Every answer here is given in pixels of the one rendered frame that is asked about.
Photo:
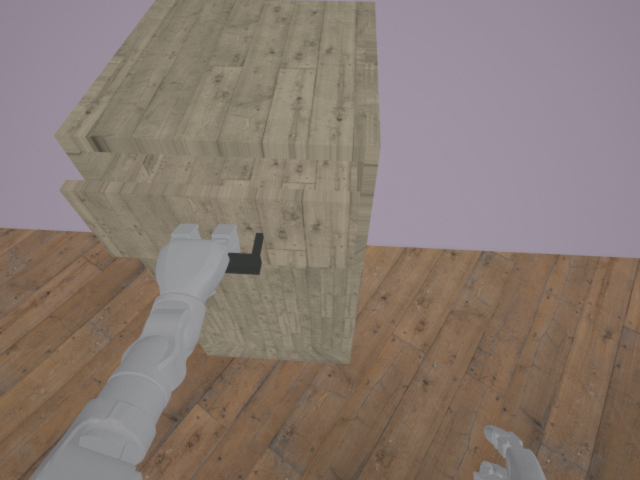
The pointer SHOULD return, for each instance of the robot left upper arm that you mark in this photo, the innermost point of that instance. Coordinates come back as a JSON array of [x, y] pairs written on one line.
[[78, 463]]

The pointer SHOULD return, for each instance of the handle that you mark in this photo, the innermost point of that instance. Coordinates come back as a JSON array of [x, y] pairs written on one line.
[[242, 263]]

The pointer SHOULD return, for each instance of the robot left forearm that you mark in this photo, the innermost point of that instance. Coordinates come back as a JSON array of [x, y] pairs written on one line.
[[121, 421]]

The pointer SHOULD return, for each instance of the robot left hand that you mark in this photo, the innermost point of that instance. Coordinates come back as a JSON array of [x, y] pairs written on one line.
[[194, 266]]

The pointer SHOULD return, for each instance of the cabinet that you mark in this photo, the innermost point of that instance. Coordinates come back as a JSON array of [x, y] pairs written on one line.
[[282, 79]]

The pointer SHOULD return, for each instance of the robot right hand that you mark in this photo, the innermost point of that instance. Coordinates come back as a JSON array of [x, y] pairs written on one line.
[[521, 464]]

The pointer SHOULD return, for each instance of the drawer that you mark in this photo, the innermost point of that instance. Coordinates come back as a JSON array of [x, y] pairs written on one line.
[[307, 210]]

